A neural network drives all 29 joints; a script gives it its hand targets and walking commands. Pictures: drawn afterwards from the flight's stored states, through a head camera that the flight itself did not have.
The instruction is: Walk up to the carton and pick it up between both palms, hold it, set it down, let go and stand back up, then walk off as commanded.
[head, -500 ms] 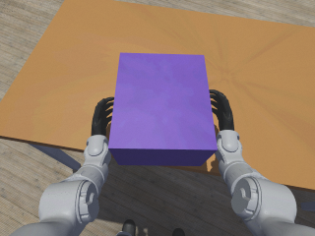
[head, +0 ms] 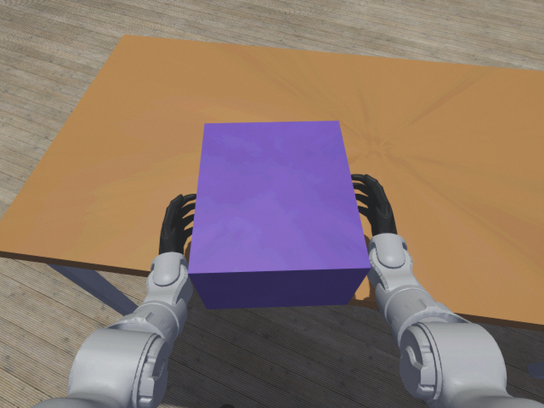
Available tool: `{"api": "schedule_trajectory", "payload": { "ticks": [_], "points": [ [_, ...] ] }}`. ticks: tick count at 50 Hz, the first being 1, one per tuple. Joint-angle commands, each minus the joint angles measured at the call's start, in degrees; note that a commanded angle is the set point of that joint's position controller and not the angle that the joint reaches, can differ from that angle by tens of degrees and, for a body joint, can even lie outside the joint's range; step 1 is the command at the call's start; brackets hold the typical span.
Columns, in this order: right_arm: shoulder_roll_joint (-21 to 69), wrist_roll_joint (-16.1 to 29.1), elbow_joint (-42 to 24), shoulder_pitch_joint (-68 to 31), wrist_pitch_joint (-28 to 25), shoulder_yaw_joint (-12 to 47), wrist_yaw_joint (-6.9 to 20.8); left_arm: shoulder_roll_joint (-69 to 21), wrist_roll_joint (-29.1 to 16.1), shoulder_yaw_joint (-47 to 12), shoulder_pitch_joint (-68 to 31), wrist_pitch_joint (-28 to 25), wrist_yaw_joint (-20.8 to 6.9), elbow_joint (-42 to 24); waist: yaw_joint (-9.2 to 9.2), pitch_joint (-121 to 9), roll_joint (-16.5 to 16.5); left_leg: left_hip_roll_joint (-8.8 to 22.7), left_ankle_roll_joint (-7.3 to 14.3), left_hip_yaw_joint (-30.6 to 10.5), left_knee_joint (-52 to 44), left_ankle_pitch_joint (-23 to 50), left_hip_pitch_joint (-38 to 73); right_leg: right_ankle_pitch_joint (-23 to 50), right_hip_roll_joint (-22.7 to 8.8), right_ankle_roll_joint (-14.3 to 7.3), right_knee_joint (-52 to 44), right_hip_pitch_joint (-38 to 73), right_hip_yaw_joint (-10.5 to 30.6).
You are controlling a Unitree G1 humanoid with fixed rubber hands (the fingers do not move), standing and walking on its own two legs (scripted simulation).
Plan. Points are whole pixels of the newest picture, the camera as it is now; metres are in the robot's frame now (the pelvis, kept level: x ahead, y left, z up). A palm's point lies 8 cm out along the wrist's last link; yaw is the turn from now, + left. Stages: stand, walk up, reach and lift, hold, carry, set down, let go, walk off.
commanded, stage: reach and lift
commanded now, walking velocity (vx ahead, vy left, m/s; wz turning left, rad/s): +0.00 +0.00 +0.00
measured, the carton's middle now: (274, 212) +0.44 +0.02 -0.03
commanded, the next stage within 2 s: none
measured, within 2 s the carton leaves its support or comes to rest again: leaves its support in 0.04 s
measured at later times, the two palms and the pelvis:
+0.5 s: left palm (157, 202) +0.38 +0.18 +0.09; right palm (408, 182) +0.40 -0.15 +0.13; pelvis -0.01 +0.00 +0.01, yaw +3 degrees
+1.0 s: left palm (153, 201) +0.36 +0.17 +0.11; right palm (423, 204) +0.37 -0.16 +0.13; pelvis +0.00 +0.01 +0.02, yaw +3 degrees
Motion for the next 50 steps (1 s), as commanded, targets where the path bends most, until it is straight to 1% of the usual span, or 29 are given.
{"api": "schedule_trajectory", "payload": {
  "ticks": [1,5,8,9,11,12,13,14,15,16,17,19,20,22,23,24,26,29,30,33,35,36,38,40,41,43,46,47,50],
  "points": [
    [41.96,-3.47,-14.13,-31.19,-0.44,22.28,9.65,-38.7,5.01,-19.04,-45.29,-3.47,-9.68,-22.7,-1.62,-42.03,-1.18,-4.99,-2.25,3.89,3.16,22.82,24.15,27.4,3.91,1.11,4.32,22.98,-2.76],
    [46.15,2.45,-24.89,-32.71,3.95,29.48,8.89,-39.81,2.16,-23.14,-49.57,-1.89,-8.87,-32.43,-1.48,-43.59,-0.72,-5.92,-1.99,2.87,3.29,20.91,23.78,26.51,4.0,1.44,5.23,25.85,-1.32],
    [48.27,6.4,-32.38,-34.73,8.11,32.88,8.28,-40.01,0.65,-25.79,-53.75,0.4,-8.34,-39.28,-2.04,-42.25,-0.04,-6.21,-1.72,1.93,2.57,17.84,23.54,23.27,3.94,1.61,5.41,27.16,-0.25],
    [48.22,7.46,-33.67,-34.87,9.83,33.25,8.13,-39.91,0.37,-26.14,-54.73,1.5,-8.23,-41.01,-2.43,-40.77,-0.18,-6.24,-1.57,1.68,2.09,16.25,23.8,21.33,3.85,1.64,5.02,27.31,-0.02],
    [47.55,9.45,-35.16,-34.81,13.7,33.22,7.86,-39.74,0.16,-26.55,-56.33,4.41,-8.25,-44.14,-3.07,-36.19,0.54,-6.2,-1.41,1.22,0.78,13.35,24.81,16.45,3.58,1.3,4.09,26.99,0.42],
    [47.23,10.13,-35.58,-34.81,15.85,32.77,7.73,-39.34,0.41,-25.85,-56.29,6.27,-8.32,-44.26,-3.12,-33.13,0.08,-6.17,-1.07,1.11,-0.14,10.94,24.79,13.38,3.3,1.15,3.32,26.58,0.66],
    [46.54,11.06,-35.16,-34.4,17.95,32.31,7.52,-38.81,0.55,-25.51,-56.2,8.28,-8.51,-44.7,-3.34,-29.77,0.23,-6.31,-0.93,1.04,-1.32,9.05,24.72,10.8,2.98,0.98,2.28,26.43,0.74],
    [45.13,11.29,-32.88,-33.76,20.23,30.79,7.47,-38.38,1.22,-24.28,-55.68,10.54,-8.7,-43.76,-3.87,-25.38,0.08,-6.19,-0.85,0.88,-2.63,6.46,24.95,6.96,2.76,0.8,0.97,25.24,0.52],
    [44.6,12.15,-32.75,-34.58,21.81,29.96,7.38,-38.08,1.17,-23.66,-56.67,12.24,-8.83,-45.49,-4.05,-24.1,0.28,-6.35,-0.79,0.87,-3.57,5.23,25.84,4.8,2.4,0.59,-0.11,25.47,0.58],
    [43.2,12.47,-31.3,-34.46,23.67,28.35,7.26,-37.67,1.94,-22.24,-55.57,14.55,-9.08,-44.23,-4.48,-21.15,0.42,-6.37,-0.67,0.84,-4.53,4.0,26.52,2.53,2.06,0.42,-1.22,25.09,0.48],
    [42.75,12.69,-30.88,-34.93,25.03,27.04,7.23,-37.75,2.49,-20.97,-55.48,16.37,-9.29,-44.66,-4.71,-19.9,0.47,-6.41,-0.67,0.86,-5.14,3.67,27.54,1.42,1.86,0.3,-2.14,25.41,0.46],
    [41.98,13.28,-31.41,-36.22,27.29,24.8,6.98,-37.38,3.24,-18.95,-55.88,19.82,-9.97,-45.42,-5.51,-19.55,0.2,-6.65,-0.4,1.03,-6.13,3.47,29.26,1.54,1.36,0.36,-3.48,27.33,0.65],
    [42.11,13.21,-31.86,-36.76,28.14,24.0,7.01,-37.41,3.71,-17.64,-55.58,21.31,-10.31,-45.08,-5.57,-19.66,-0.39,-6.8,-0.24,1.08,-6.36,3.06,29.83,1.46,1.24,0.47,-3.99,28.23,0.7],
    [42.74,13.35,-33.16,-36.85,29.68,23.15,7.04,-36.98,4.85,-15.53,-55.01,23.83,-10.98,-45.7,-5.54,-21.32,-0.59,-7.1,-0.1,1.34,-6.97,4.57,31.41,4.27,0.99,0.84,-4.49,31.3,0.9],
    [42.71,13.35,-33.54,-36.76,30.28,23.17,7.16,-37.57,5.44,-15.16,-55.14,24.91,-11.16,-47.08,-5.48,-22.74,-0.44,-7.1,-0.25,1.41,-7.15,5.88,33.04,5.27,1.15,1.06,-4.78,31.74,0.67],
    [43.13,13.32,-33.75,-36.67,30.74,23.12,7.13,-37.39,6.21,-14.1,-54.77,25.82,-11.44,-47.46,-5.31,-23.31,-0.94,-7.25,-0.15,1.66,-7.26,6.68,33.54,6.6,1.07,1.33,-4.93,33.18,0.74],
    [43.4,13.64,-34.59,-34.85,31.5,23.41,7.2,-38.25,7.67,-13.47,-52.56,27.72,-11.75,-49.63,-5.18,-24.26,-0.73,-7.25,-0.7,1.81,-7.54,10.41,36.24,10.53,1.38,1.56,-4.99,35.74,0.42],
    [43.28,14.95,-37.72,-34.27,31.77,24.99,7.12,-39.39,9.81,-13.34,-48.13,30.72,-12.2,-52.18,-4.38,-23.49,-0.4,-7.23,-1.43,2.0,-7.0,17.08,40.06,16.5,2.13,1.9,-5.04,38.68,0.03],
    [43.29,15.98,-40.55,-34.37,31.8,26.39,6.99,-40.05,10.07,-14.21,-46.39,32.06,-12.21,-54.19,-4.01,-23.26,-0.36,-7.3,-1.69,2.02,-6.71,19.67,41.53,18.43,2.56,1.95,-5.08,39.72,-0.19],
    [42.07,17.72,-45.79,-33.41,32.36,28.62,6.53,-40.83,11.34,-15.87,-42.2,35.96,-12.22,-59.46,-3.26,-19.07,-0.01,-7.2,-2.31,2.01,-6.1,25.4,44.8,20.27,3.6,1.96,-5.62,40.11,-0.82],
    [40.33,18.31,-48.99,-32.32,32.99,29.06,6.27,-40.95,11.72,-17.54,-40.1,38.45,-12.15,-62.91,-3.92,-16.63,0.68,-7.07,-2.63,1.91,-5.89,27.07,46.22,19.12,4.22,1.78,-6.3,38.99,-1.31],
    [39.45,18.55,-50.46,-31.58,33.34,29.11,6.29,-41.14,11.46,-18.87,-39.62,39.59,-12.01,-65.29,-4.53,-15.65,1.5,-6.95,-2.95,1.64,-5.69,28.03,47.18,18.38,4.39,1.51,-6.54,37.87,-1.53],
    [38.16,18.71,-54.19,-31.24,33.98,29.41,6.22,-41.42,11.12,-20.58,-38.11,41.78,-11.88,-68.26,-4.99,-14.56,1.46,-6.64,-3.2,1.31,-5.49,28.56,48.8,16.58,4.83,1.27,-7.21,36.48,-1.84],
    [36.75,18.89,-57.91,-30.85,34.76,29.63,6.18,-41.4,10.39,-22.38,-36.51,43.87,-11.74,-71.06,-5.77,-14.18,1.78,-6.54,-3.31,0.93,-5.19,28.54,49.97,15.21,4.94,1.06,-7.65,35.31,-2.0],
    [35.53,18.76,-58.66,-29.74,35.22,29.34,6.24,-40.96,10.4,-23.05,-35.73,44.75,-11.57,-72.74,-6.32,-13.65,2.25,-6.46,-3.56,0.72,-5.12,28.41,50.54,14.31,4.92,0.91,-7.87,34.67,-2.09],
    [34.65,18.85,-61.98,-29.53,36.06,29.59,6.38,-40.63,9.36,-24.5,-35.65,46.25,-11.4,-76.09,-6.92,-15.6,2.38,-6.3,-3.55,0.43,-4.83,27.87,51.4,13.64,4.89,1.01,-7.87,34.34,-2.27],
    [33.86,18.18,-64.55,-28.36,37.53,29.3,6.63,-39.35,9.52,-24.4,-35.02,48.23,-11.46,-78.83,-7.26,-17.23,1.85,-6.42,-3.13,0.48,-5.08,24.31,51.4,12.64,4.44,1.27,-8.01,34.69,-2.29],
    [33.76,17.9,-66.12,-28.87,37.81,29.28,6.72,-39.06,9.89,-24.23,-34.62,48.82,-11.58,-79.0,-7.12,-17.88,1.56,-6.52,-2.85,0.63,-5.46,22.46,51.04,12.49,4.24,1.39,-8.0,35.12,-2.28],
    [34.2,17.63,-68.58,-29.64,38.79,30.07,6.95,-38.17,10.75,-22.63,-32.49,50.54,-11.93,-78.86,-6.3,-18.9,-0.24,-6.99,-1.77,1.12,-5.93,19.88,49.68,14.15,3.8,1.89,-7.64,37.3,-2.0]
  ]
}}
